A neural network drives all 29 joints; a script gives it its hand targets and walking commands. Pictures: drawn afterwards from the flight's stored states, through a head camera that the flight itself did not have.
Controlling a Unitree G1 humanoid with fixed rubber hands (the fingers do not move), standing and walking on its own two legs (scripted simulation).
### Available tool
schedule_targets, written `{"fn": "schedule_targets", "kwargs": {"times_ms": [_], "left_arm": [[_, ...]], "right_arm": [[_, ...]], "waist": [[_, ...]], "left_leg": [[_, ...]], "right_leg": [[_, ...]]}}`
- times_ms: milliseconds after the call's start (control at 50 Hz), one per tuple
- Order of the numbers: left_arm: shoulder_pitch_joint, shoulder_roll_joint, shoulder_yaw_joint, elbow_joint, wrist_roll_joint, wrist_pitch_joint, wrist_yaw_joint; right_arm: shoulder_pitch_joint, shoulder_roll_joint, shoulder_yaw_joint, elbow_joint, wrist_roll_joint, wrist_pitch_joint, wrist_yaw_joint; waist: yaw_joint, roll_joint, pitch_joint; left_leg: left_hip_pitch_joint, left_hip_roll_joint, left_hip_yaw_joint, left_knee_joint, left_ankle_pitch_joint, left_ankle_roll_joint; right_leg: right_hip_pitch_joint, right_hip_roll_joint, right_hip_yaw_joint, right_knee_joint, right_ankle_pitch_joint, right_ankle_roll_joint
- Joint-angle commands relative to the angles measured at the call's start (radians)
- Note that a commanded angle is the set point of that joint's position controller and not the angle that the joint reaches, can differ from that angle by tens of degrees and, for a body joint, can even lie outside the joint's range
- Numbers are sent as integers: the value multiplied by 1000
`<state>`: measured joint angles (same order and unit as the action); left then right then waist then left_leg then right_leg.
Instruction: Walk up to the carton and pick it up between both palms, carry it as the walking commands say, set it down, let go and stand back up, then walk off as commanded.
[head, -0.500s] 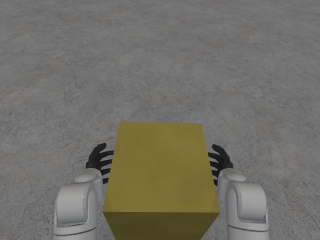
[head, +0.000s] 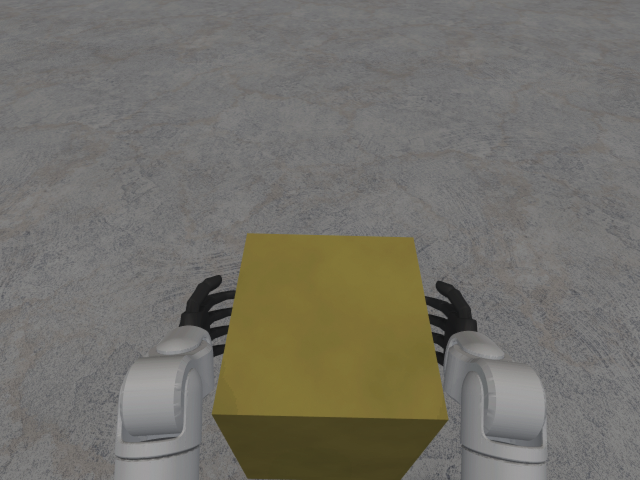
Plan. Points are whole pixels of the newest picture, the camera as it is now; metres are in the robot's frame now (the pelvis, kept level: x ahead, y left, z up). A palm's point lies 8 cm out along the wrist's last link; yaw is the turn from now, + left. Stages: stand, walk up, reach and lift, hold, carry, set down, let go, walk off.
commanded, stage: carry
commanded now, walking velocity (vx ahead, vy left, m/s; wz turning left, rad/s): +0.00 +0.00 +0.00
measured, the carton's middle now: (326, 363) +0.28 -0.02 +0.02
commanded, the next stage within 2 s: hold in 1.98 s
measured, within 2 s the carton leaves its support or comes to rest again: neither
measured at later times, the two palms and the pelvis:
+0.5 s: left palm (143, 467) +0.15 +0.15 +0.10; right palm (471, 464) +0.14 -0.14 +0.09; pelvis -0.12 +0.01 +0.00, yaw +0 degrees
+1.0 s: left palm out of the picture +0.14 +0.15 +0.09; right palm (470, 468) +0.14 -0.14 +0.08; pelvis -0.13 +0.01 +0.00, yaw +0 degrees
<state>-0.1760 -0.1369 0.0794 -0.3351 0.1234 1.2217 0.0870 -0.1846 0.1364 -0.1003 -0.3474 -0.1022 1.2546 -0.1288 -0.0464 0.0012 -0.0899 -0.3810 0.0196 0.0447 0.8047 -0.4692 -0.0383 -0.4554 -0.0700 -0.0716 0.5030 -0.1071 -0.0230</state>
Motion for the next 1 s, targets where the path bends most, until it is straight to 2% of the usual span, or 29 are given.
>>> {"fn": "schedule_targets", "kwargs": {"times_ms": [0,20,40,60,80,100,120,140,160,200,240,260,280,300,320,340,360,380,460,520,700,880,980], "left_arm": [[-341,-922,-610,-30,-362,7,-240],[-343,-925,-615,-27,-363,6,-240],[-355,-924,-625,-17,-365,3,-241],[-405,-915,-638,-30,-374,0,-246],[-464,-925,-665,-80,-396,1,-251],[-502,-938,-680,-83,-418,1,-253],[-524,-948,-694,-72,-437,3,-258],[-538,-958,-708,-76,-458,3,-263],[-547,-958,-709,-81,-467,4,-264],[-543,-938,-718,-93,-478,9,-263],[-508,-918,-714,-83,-475,18,-264],[-486,-911,-705,-66,-469,22,-264],[-469,-904,-697,-50,-465,24,-267],[-459,-922,-686,-25,-455,16,-267],[-466,-922,-683,-32,-454,14,-268],[-475,-929,-676,-37,-448,15,-267],[-480,-932,-668,-44,-439,16,-266],[-476,-927,-656,-46,-427,18,-263],[-440,-925,-626,-46,-399,23,-246],[-430,-926,-617,-37,-386,24,-241],[-454,-935,-616,-18,-390,12,-245],[-458,-937,-621,-21,-391,-9,-247],[-450,-929,-609,-2,-377,-27,-246]], "right_arm": [[-473,916,714,-47,436,-13,292],[-464,917,708,-33,429,-13,293],[-470,921,701,-26,427,-14,296],[-456,928,682,4,404,-21,299],[-449,954,673,7,397,-32,303],[-467,969,670,-4,403,-33,304],[-476,966,662,-10,400,-32,302],[-478,963,660,-24,394,-35,298],[-484,960,660,-38,390,-37,293],[-456,944,646,-43,376,-38,282],[-408,922,628,-24,355,-33,274],[-385,915,620,-10,344,-32,272],[-365,918,620,9,336,-31,271],[-388,929,645,-12,346,-33,270],[-415,934,661,-25,357,-33,271],[-453,938,678,-47,373,-33,276],[-476,939,689,-59,385,-30,278],[-497,937,697,-68,399,-28,281],[-521,928,707,-73,431,-21,287],[-525,924,707,-65,437,-19,292],[-510,926,677,-32,408,-33,285],[-494,927,665,-29,384,-54,280],[-486,921,655,-13,367,-72,278]], "waist": [[54,-221,-296],[50,-184,-298],[51,-106,-300],[43,106,-253],[35,240,-160],[33,228,-130],[32,183,-111],[32,167,-104],[34,162,-106],[31,153,-136],[40,150,-194],[40,137,-240],[38,87,-281],[26,-16,-284],[29,-46,-269],[30,-55,-238],[30,-39,-201],[31,-34,-177],[31,-4,-187],[28,-3,-182],[24,-11,-194],[30,4,-217],[32,-5,-231]], "left_leg": [[62,-38,69,-329,46,15],[147,-22,64,-467,105,15],[243,60,-39,-516,94,17],[240,213,-235,-525,7,64],[64,289,-294,-581,-28,111],[-10,282,-257,-592,-12,117],[-46,276,-214,-590,-5,117],[-52,264,-173,-576,23,115],[-21,246,-134,-545,93,111],[76,211,-88,-459,300,114],[128,194,-81,-385,496,114],[136,184,-86,-353,545,103],[130,163,-81,-300,551,85],[114,125,-63,-339,464,57],[118,111,-40,-335,303,52],[102,95,-37,-347,204,51],[86,90,-45,-372,146,52],[67,95,-61,-395,98,53],[-15,102,-85,-451,19,57],[-31,92,-72,-446,-2,54],[6,77,-51,-404,37,52],[11,88,-70,-408,51,60],[29,88,-67,-393,113,61]], "right_leg": [[284,-183,217,-208,-201,-54],[253,-153,194,-187,-226,-15],[172,-121,156,-122,-198,25],[32,-47,61,-42,-165,95],[10,-25,-1,81,-214,94],[49,-7,-11,205,-208,75],[51,4,-5,294,-207,66],[45,6,6,341,-214,59],[33,8,12,316,-227,57],[52,23,-9,163,-225,63],[168,24,-27,-56,-103,65],[245,-5,-6,-87,-69,62],[305,-75,66,-105,43,56],[283,-102,78,-27,131,33],[233,-106,99,-67,45,27],[189,-111,117,-117,-130,24],[145,-107,125,-158,-286,20],[116,-97,115,-169,-350,20],[199,-61,70,-116,-290,16],[194,-60,75,-118,-325,8],[132,-55,88,-142,-361,3],[132,-47,92,-132,-320,1],[138,-54,99,-132,-278,0]]}}
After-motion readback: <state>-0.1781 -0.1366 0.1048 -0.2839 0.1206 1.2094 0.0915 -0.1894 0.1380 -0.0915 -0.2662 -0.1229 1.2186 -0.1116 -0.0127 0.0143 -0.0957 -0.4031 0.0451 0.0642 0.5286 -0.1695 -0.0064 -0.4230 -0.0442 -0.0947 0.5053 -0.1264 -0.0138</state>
